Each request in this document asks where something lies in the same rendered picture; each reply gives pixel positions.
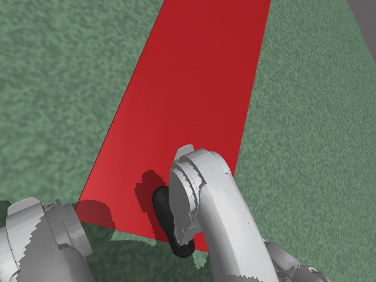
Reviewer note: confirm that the right robot foot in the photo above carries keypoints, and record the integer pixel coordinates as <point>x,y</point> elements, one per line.
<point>160,200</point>

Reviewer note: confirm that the right robot hand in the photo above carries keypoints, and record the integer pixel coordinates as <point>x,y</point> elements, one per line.
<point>286,264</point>

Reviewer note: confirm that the right robot arm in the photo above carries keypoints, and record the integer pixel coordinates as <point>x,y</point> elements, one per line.
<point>307,273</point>

